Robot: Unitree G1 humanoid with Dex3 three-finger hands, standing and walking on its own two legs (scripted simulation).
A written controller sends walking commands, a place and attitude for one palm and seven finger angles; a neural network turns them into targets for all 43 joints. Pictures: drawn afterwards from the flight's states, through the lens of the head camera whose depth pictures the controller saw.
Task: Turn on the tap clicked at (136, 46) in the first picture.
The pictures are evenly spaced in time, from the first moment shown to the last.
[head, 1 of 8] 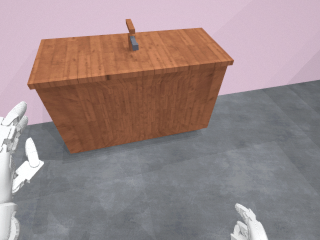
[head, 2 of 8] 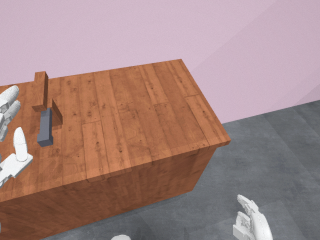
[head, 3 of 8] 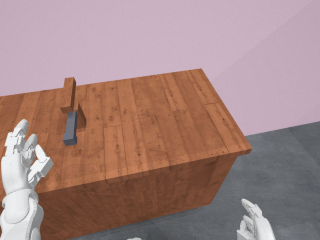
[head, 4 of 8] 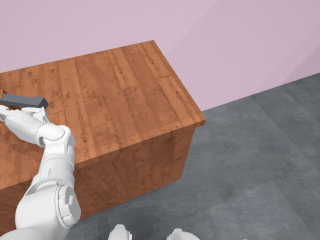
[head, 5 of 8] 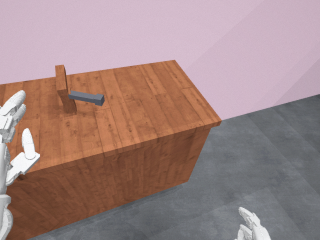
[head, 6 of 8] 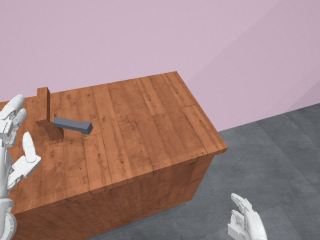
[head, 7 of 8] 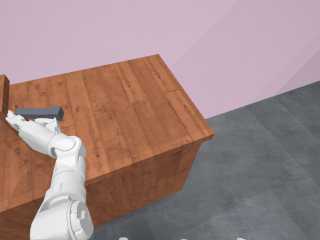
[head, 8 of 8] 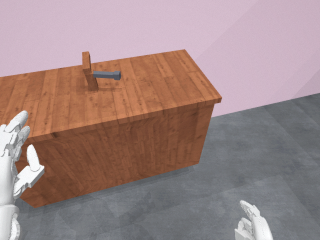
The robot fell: no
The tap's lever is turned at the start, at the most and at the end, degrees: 0 68 68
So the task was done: yes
